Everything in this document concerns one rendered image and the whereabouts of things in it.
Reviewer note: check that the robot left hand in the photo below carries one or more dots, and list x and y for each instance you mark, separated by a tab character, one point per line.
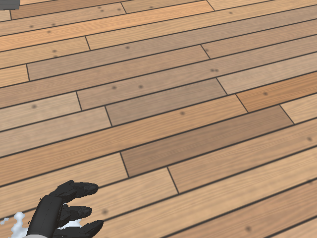
53	212

